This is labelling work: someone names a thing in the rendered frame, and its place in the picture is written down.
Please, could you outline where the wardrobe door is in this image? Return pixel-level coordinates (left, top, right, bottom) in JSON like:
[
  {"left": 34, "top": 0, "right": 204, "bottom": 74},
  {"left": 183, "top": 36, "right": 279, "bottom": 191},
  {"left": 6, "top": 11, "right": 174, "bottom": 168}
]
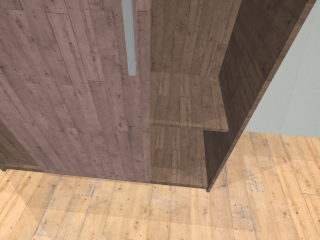
[
  {"left": 0, "top": 120, "right": 39, "bottom": 166},
  {"left": 0, "top": 0, "right": 151, "bottom": 183}
]

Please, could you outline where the handle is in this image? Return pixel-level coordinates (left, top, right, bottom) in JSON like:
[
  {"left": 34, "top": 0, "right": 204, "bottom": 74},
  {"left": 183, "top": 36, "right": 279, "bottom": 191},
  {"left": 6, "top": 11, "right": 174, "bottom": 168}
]
[{"left": 121, "top": 0, "right": 137, "bottom": 76}]

